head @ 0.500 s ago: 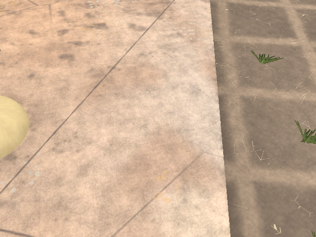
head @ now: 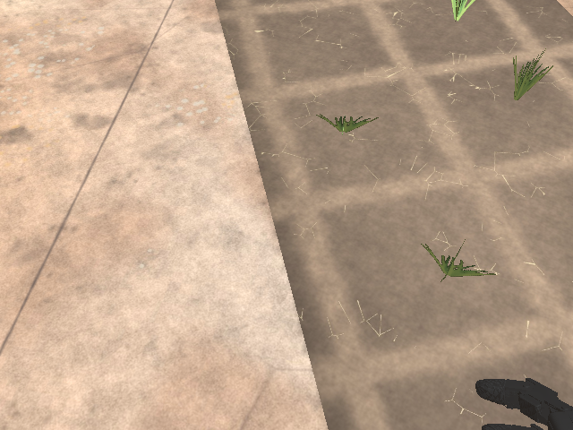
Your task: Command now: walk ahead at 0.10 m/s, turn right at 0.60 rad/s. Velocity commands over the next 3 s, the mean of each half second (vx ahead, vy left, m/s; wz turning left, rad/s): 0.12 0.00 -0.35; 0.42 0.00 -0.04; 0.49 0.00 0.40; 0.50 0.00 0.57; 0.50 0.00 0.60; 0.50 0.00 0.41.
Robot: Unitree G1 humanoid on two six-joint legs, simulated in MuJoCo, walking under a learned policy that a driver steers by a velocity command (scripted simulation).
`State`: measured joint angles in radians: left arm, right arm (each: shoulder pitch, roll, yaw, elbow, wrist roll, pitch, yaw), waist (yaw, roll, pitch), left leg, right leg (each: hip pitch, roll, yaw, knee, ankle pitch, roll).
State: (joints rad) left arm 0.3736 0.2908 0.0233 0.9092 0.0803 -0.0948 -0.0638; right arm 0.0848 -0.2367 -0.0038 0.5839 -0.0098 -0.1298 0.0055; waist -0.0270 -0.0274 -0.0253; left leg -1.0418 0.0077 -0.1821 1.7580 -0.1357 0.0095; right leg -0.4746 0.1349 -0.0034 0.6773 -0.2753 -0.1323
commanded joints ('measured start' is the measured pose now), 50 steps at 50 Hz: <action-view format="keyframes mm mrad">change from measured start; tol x16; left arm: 1 15 119 24 -111 5 -72 37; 21 115 7 0 -213 -84 77 78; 25 -112 103 35 -255 -84 45 76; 50 -349 -31 83 -328 -104 -55 -1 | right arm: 1 68 -93 -18 -27 17 -13 -7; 13 -210 -54 12 -94 13 79 1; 22 236 -134 -51 63 31 70 -11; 50 420 -107 -55 213 39 90 -27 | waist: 1 -44 -19 -90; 18 38 -82 -39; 21 45 309 -182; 25 38 70 62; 50 -19 50 -33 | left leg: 1 69 23 116 -151 15 -56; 5 223 -48 194 -667 223 -11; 13 195 -7 128 -1033 60 -12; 20 1044 110 8 -1289 223 161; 22 1158 384 -578 -1540 -393 384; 23 1038 339 -526 -1572 -561 324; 32 909 100 -32 -1607 -12 257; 45 928 155 -101 -1359 40 263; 50 934 10 -40 -1137 475 156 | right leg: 1 85 -149 216 -242 540 192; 13 582 -299 392 -225 725 57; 19 330 -192 410 -123 426 -29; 22 -201 -29 134 474 -351 104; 24 -222 -112 135 560 -153 110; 36 -157 -168 36 208 275 153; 48 -112 -82 -8 -134 191 109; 50 185 -50 -19 -267 305 87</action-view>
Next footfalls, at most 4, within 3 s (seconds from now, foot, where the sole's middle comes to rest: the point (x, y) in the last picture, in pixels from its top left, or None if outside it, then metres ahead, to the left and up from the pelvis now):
0.38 left None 0.29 0.11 -0.75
0.88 right None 0.40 -0.10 -0.76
1.40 left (258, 326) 0.72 0.08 -0.75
1.84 right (337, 291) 0.91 -0.14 -0.91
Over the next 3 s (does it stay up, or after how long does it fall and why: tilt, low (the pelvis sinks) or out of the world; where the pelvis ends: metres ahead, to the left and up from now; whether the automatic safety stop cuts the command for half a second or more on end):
stays up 1.32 0.30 0.03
